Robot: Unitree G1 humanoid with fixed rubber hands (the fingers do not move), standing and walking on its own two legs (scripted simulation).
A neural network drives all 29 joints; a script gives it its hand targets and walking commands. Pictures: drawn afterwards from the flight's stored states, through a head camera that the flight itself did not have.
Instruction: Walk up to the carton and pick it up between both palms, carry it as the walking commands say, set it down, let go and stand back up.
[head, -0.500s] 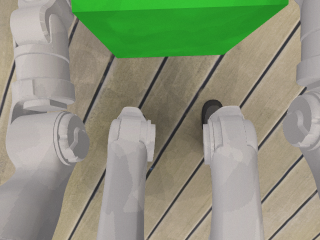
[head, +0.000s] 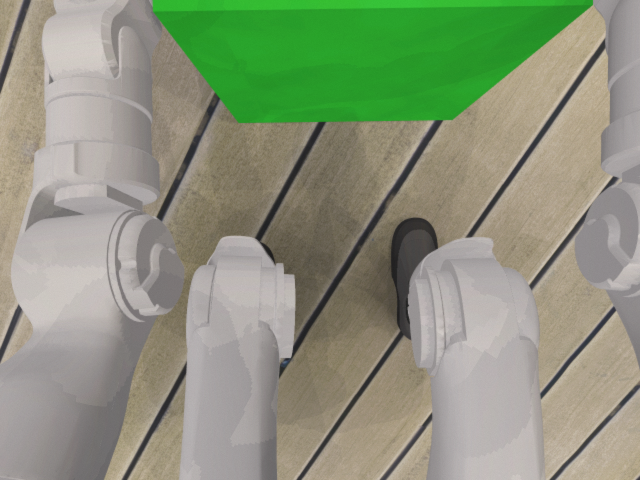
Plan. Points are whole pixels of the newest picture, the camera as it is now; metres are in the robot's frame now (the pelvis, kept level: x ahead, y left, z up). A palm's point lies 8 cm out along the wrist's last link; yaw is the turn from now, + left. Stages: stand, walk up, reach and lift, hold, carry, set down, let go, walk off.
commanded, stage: set down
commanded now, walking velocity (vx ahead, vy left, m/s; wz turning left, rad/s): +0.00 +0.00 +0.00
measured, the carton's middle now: out of the picture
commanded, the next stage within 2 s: none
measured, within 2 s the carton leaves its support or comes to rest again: rests again in 1.80 s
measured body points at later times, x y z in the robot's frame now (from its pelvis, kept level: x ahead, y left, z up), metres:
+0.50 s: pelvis +0.03 +0.00 +0.00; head +0.39 -0.01 +0.27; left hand +0.59 +0.17 -0.15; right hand +0.60 -0.22 -0.14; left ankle +0.12 +0.14 -0.36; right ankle +0.15 -0.14 -0.36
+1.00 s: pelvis +0.03 +0.00 +0.00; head +0.40 +0.00 +0.25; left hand +0.60 +0.17 -0.15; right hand +0.61 -0.22 -0.14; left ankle +0.12 +0.14 -0.36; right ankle +0.15 -0.14 -0.36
